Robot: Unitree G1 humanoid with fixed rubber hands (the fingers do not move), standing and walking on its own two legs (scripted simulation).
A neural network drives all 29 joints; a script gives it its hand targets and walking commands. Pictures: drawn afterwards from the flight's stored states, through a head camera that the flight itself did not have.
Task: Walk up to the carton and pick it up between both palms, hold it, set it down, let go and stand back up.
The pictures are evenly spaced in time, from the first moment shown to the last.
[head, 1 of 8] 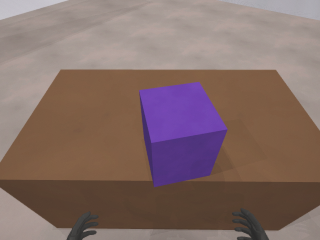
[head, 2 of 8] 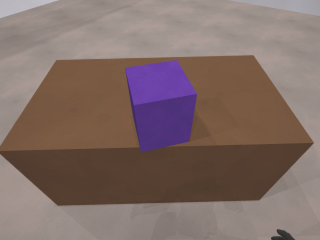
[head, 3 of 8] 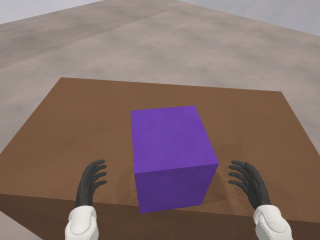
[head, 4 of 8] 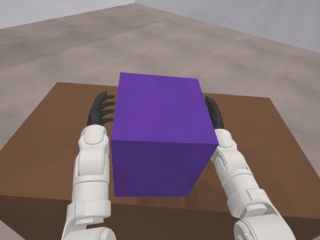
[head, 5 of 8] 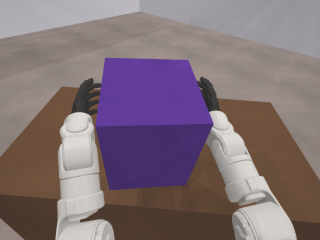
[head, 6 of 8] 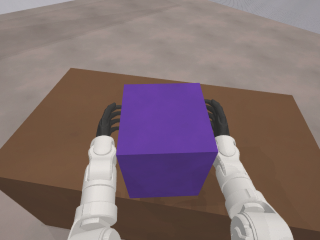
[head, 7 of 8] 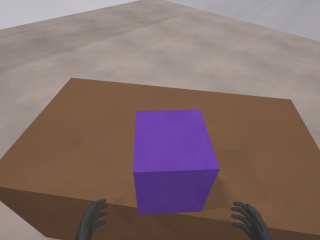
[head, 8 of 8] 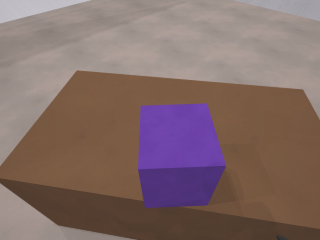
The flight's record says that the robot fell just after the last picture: no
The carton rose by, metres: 0.20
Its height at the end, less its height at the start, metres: +0.00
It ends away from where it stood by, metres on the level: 0.00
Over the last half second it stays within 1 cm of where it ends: yes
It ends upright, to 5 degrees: yes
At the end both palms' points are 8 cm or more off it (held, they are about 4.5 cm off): yes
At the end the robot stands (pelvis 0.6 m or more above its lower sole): yes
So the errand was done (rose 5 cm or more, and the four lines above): yes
